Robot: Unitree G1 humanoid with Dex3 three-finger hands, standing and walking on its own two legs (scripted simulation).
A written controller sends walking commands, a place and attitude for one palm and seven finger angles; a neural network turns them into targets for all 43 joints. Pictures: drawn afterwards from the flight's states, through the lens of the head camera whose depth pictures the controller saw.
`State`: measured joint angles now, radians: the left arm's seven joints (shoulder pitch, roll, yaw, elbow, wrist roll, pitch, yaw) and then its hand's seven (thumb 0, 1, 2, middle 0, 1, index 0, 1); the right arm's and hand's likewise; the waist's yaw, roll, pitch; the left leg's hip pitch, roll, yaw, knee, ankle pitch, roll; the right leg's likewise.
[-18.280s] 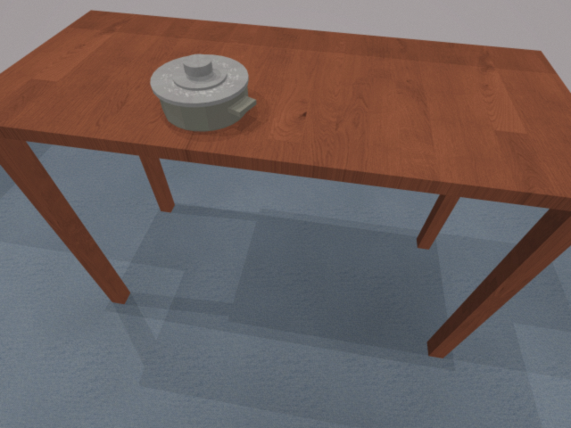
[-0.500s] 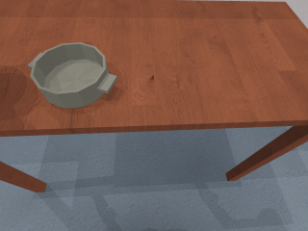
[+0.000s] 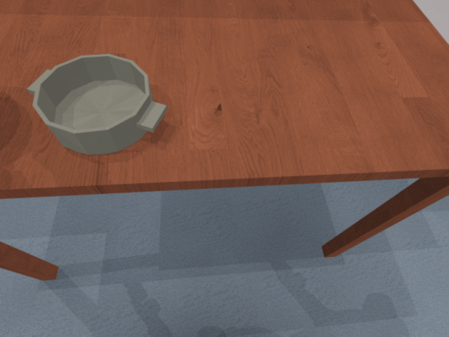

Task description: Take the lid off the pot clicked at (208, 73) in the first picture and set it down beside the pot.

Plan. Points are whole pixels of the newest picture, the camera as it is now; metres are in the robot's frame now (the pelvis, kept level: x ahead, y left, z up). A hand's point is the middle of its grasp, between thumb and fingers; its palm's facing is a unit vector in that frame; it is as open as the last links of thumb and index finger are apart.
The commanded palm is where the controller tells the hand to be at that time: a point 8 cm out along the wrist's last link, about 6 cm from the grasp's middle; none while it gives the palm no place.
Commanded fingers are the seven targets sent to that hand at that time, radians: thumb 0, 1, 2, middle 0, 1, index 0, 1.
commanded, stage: lower the lid onto the table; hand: left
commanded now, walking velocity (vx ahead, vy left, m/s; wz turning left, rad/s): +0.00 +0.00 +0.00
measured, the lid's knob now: out of the picture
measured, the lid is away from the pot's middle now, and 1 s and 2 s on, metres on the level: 0.23 0.24 0.25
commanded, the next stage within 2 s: open the fingers wide in 0.84 s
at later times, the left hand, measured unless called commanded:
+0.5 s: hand out of the picture +0.47 +0.38 +0.17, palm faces -0.36 -0.31 -0.88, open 7.9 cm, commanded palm +0.52 +0.39 +0.24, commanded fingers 0.00 0.59 0.99 -0.77 -1.05 -0.82 -1.07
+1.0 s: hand out of the picture +0.46 +0.38 +0.15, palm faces -0.37 -0.26 -0.89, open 7.9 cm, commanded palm +0.47 +0.38 +0.21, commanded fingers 0.00 0.54 0.95 -0.73 -1.04 -0.77 -1.05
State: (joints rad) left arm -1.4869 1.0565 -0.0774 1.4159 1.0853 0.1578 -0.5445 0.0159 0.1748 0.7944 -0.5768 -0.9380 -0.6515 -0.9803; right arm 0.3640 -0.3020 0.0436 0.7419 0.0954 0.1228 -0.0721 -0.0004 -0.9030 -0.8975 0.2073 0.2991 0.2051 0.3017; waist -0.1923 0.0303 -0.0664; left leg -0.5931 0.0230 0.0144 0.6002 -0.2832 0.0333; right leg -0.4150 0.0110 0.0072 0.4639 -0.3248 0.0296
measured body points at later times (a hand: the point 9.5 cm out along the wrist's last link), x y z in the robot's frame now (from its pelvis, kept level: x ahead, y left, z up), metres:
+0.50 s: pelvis -0.01 +0.01 -0.01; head +0.10 +0.03 +0.43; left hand +0.49 +0.39 +0.22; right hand -0.04 -0.27 -0.12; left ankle -0.01 +0.10 -0.73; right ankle -0.08 -0.14 -0.73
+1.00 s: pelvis -0.01 +0.01 -0.01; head +0.09 +0.03 +0.42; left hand +0.48 +0.39 +0.20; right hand -0.06 -0.27 -0.12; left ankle -0.01 +0.10 -0.73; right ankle -0.08 -0.14 -0.73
